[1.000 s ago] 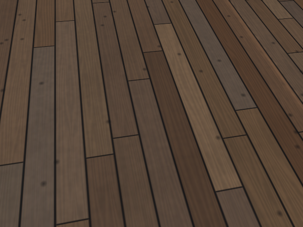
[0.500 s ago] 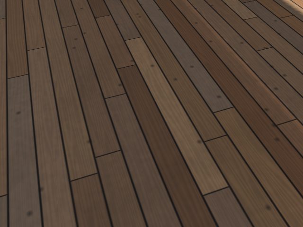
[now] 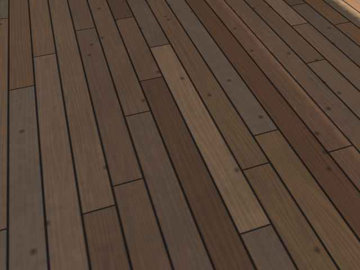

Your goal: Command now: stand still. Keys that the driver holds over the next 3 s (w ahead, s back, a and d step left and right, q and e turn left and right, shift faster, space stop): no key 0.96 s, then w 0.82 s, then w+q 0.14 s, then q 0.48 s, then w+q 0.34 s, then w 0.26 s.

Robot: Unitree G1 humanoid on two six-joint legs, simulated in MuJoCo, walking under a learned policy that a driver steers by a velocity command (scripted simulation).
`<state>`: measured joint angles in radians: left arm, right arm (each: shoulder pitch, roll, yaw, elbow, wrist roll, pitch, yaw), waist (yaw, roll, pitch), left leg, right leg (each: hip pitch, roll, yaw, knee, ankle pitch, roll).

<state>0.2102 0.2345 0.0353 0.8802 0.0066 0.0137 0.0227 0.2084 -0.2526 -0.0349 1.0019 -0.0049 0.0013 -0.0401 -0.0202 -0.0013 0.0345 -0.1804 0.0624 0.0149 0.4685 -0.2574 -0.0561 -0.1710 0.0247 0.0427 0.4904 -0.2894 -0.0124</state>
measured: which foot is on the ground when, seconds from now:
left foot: down 0.00-1.00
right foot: down 0.00-1.00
